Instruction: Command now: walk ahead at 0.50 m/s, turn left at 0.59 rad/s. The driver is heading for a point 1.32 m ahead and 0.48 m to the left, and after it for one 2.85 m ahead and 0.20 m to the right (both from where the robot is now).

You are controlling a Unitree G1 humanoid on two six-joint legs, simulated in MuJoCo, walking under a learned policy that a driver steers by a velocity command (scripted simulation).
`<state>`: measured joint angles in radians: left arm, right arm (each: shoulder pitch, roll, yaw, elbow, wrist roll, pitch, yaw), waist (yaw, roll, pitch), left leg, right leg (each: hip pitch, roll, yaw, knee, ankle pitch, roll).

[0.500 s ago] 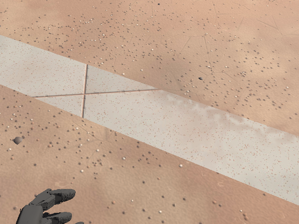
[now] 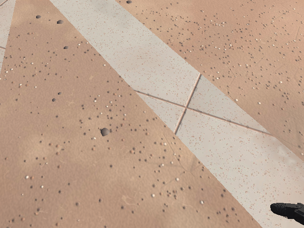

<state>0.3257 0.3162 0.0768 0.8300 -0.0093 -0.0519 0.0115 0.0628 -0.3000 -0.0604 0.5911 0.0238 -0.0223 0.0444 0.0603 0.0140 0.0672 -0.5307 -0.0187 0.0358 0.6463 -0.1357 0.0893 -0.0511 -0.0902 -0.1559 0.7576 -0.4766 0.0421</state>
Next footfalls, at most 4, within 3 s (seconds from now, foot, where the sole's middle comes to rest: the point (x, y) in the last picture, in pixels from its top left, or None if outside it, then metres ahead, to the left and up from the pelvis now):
0.46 right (186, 222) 0.45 -0.09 -0.75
0.98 left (104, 184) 0.59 0.27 -0.75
1.52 right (115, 115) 0.98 0.28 -0.75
1.98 left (66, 87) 1.15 0.58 -0.75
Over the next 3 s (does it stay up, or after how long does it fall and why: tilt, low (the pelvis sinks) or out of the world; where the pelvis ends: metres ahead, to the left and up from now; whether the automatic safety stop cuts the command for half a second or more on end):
stays up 1.30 0.50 0.03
